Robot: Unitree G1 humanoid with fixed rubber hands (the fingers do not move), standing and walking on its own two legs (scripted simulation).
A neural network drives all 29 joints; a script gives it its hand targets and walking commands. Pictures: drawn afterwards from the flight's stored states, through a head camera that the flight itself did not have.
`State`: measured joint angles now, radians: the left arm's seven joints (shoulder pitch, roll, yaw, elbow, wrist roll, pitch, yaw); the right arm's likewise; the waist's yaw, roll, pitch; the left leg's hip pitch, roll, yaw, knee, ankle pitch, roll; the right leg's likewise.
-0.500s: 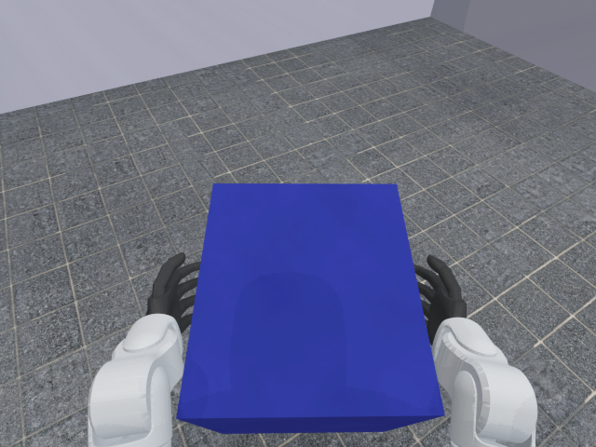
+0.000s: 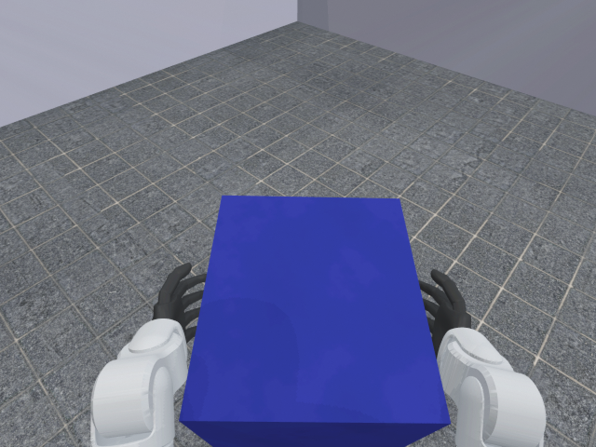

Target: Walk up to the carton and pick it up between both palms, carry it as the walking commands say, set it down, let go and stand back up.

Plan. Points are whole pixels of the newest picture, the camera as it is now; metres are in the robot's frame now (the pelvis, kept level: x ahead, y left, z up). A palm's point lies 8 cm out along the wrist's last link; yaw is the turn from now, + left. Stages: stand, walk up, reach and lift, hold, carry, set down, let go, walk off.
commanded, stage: carry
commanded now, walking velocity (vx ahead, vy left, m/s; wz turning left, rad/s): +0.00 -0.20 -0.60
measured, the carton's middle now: (308, 329) +0.27 -0.01 +0.02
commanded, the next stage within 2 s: none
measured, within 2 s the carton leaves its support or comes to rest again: neither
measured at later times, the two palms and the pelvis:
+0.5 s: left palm (351, 328) +0.22 -0.05 +0.11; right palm out of the picture +0.12 -0.36 +0.11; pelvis -0.05 -0.14 +0.02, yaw -18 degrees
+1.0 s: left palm (553, 412) +0.14 -0.24 +0.10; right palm out of the picture -0.04 -0.51 +0.12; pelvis -0.14 -0.25 +0.02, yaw -35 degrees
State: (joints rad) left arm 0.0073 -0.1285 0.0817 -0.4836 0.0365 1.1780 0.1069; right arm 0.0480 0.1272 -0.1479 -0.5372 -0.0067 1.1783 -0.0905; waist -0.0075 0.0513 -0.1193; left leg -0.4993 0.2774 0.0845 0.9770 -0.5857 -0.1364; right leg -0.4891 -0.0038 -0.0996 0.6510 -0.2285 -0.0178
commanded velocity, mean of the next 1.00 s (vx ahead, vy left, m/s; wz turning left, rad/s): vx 0.00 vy -0.20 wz -0.60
